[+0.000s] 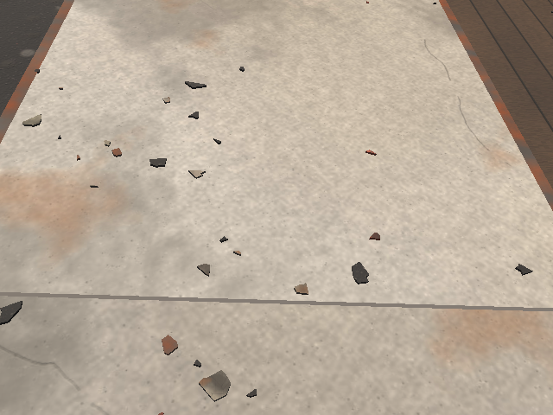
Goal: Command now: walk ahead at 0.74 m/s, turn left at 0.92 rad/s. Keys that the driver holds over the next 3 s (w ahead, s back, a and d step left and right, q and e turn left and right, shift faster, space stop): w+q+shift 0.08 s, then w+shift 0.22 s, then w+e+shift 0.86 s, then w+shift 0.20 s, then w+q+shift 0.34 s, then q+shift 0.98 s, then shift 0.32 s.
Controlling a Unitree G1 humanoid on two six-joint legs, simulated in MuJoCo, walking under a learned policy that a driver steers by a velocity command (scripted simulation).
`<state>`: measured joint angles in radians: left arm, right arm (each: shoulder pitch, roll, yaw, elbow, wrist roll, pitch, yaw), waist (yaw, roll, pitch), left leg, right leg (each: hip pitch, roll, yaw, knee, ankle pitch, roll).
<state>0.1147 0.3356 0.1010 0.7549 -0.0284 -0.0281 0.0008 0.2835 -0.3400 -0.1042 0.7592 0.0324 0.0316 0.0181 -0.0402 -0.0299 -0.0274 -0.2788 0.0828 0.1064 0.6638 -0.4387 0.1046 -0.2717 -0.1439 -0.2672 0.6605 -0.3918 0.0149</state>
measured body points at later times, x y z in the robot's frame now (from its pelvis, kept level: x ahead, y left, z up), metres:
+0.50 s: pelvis +0.35 +0.04 -0.03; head +0.39 +0.06 +0.42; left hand +0.54 +0.32 -0.10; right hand +0.36 -0.24 -0.15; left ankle +0.03 +0.09 -0.63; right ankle +0.49 -0.02 -0.72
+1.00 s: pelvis +0.78 +0.13 +0.00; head +0.80 +0.14 +0.45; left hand +0.92 +0.39 -0.11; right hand +0.88 -0.17 -0.07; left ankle +0.86 +0.26 -0.72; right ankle +0.64 +0.04 -0.61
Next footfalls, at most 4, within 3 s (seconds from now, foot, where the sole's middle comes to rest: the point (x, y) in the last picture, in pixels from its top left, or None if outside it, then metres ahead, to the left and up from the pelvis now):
0.44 right None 0.53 -0.02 -0.76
0.88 left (157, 287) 0.90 0.26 -0.76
1.36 right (295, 217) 1.19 -0.15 -0.76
1.82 left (306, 125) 1.68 -0.22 -0.76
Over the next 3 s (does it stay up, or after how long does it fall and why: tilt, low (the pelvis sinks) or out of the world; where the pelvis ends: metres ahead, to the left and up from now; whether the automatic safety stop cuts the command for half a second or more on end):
stays up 1.68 -0.28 0.02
